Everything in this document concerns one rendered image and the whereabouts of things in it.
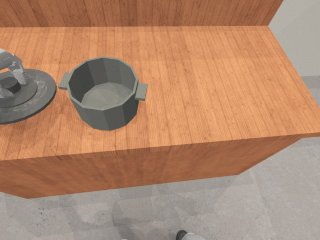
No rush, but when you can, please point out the table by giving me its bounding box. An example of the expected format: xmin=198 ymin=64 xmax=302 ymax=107
xmin=0 ymin=0 xmax=320 ymax=199

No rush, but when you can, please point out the robot left hand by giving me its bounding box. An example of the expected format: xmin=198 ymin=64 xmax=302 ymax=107
xmin=0 ymin=48 xmax=28 ymax=99

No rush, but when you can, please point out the right robot foot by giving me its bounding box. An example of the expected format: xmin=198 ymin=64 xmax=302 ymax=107
xmin=176 ymin=230 xmax=187 ymax=240

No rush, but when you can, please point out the lid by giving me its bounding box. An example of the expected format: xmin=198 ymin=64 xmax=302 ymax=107
xmin=0 ymin=68 xmax=57 ymax=125

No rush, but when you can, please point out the knob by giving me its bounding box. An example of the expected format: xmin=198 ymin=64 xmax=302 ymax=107
xmin=0 ymin=77 xmax=21 ymax=94

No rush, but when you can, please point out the pot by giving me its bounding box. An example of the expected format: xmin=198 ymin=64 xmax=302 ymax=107
xmin=58 ymin=56 xmax=148 ymax=131

